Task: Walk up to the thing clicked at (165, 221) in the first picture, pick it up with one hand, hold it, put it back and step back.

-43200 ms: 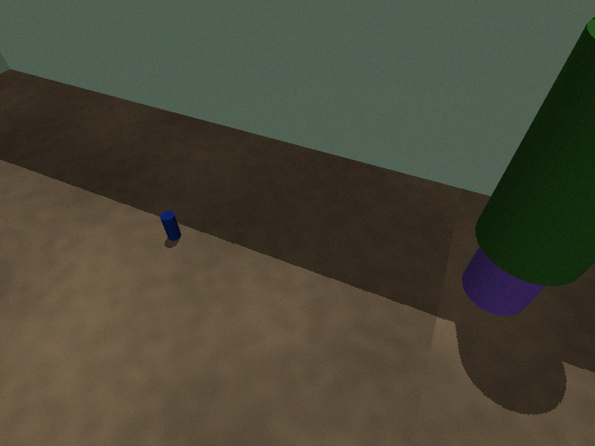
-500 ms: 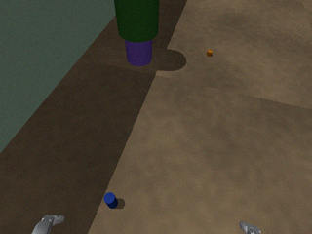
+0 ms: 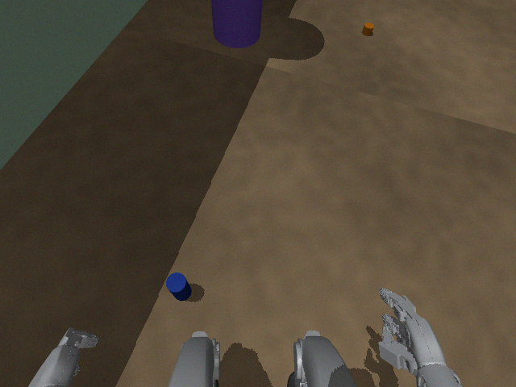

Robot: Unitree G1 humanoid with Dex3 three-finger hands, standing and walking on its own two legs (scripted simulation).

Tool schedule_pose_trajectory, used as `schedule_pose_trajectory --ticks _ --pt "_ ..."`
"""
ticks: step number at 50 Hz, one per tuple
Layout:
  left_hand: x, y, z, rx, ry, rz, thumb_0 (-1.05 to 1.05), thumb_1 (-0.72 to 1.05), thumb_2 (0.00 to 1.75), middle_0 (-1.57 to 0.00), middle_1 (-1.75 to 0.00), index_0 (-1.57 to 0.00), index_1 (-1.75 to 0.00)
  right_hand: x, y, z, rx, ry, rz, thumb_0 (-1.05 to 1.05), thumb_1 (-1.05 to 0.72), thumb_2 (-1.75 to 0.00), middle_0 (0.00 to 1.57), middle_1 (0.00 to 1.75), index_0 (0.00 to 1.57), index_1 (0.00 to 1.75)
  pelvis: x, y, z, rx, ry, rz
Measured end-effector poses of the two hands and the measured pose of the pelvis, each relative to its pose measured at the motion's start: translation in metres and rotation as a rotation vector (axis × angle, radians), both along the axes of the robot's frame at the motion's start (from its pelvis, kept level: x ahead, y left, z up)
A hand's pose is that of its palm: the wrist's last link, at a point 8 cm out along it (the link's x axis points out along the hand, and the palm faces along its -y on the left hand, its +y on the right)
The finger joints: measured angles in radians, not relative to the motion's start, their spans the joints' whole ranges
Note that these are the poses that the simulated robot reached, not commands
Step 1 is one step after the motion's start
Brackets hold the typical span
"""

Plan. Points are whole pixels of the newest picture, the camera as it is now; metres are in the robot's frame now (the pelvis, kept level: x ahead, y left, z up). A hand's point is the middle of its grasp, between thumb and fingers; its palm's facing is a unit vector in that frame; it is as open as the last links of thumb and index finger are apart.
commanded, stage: rise first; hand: left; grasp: from above
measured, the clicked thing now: (179, 287) +0.40 +0.21 -0.57
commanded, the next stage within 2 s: approach in 1.94 s
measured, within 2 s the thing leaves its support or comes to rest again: neither
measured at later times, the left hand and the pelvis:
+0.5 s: hand (128, 322) +0.27 +0.28 -0.33, palm faces -0.46 -0.34 -0.82, open 13.7 cm; pelvis -0.06 -0.01 -0.19, yaw -2 degrees
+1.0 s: hand (140, 305) +0.32 +0.28 -0.41, palm faces -0.46 -0.11 -0.88, open 14.1 cm; pelvis -0.07 +0.00 -0.25, yaw -4 degrees
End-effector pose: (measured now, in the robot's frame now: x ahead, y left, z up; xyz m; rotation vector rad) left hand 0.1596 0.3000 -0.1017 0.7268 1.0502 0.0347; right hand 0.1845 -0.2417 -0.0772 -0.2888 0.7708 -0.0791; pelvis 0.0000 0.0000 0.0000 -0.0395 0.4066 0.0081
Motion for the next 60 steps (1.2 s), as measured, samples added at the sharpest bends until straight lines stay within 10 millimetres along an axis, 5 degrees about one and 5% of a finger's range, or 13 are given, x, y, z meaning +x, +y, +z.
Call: schedule_pose_trajectory --ticks 11,18,24,37,60 --pt "0.068 -0.002 -0.094 0.176 -0.127 -0.294 0.0 -0.47 0.94 -0.09 -1.07 -0.1 -1.06 -0.018 -0.023 -0.116 -0.026 0.087 0.005 0.01 -0.87 -0.89 0.2 0.3 0.2 0.3 -0.025 -0.006 -0.098 -0.002 0.148 -0.01" --pt "0.101 -0.004 -0.142 0.275 -0.175 -0.409 0.0 -0.46 0.95 -0.11 -1.05 -0.12 -1.04 -0.062 -0.035 -0.19 -0.023 0.228 -0.034 0.01 -0.88 -0.9 0.2 0.3 0.2 0.3 -0.044 -0.008 -0.152 -0.007 0.187 -0.02" --pt "0.119 -0.006 -0.173 0.319 -0.191 -0.491 0.0 -0.45 0.95 -0.11 -1.03 -0.12 -1.02 -0.109 -0.036 -0.232 -0.016 0.342 -0.077 0.01 -0.88 -0.9 0.2 0.3 0.2 0.3 -0.059 -0.008 -0.185 -0.013 0.189 -0.028" --pt "0.148 -0.009 -0.218 0.396 -0.229 -0.65 0.0 -0.5 1.0 -0.09 -1.03 -0.1 -1.02 -0.173 -0.04 -0.264 -0.055 0.484 -0.139 0.01 -0.89 -0.9 0.2 0.3 0.2 0.3 -0.073 -0.004 -0.228 -0.035 0.174 -0.038" --pt "0.179 -0.02 -0.268 0.478 -0.267 -0.789 0.0 -0.5 0.99 -0.12 -0.95 -0.11 -0.95 -0.178 -0.036 -0.296 -0.081 0.521 -0.105 0.01 -0.91 -0.9 0.2 0.3 0.2 0.3 -0.075 0.002 -0.27 -0.06 0.169 -0.043"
